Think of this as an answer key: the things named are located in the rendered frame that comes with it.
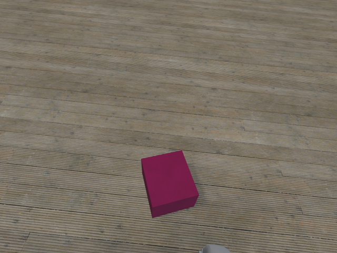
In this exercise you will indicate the carton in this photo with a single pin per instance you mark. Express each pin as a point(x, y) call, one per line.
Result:
point(169, 183)

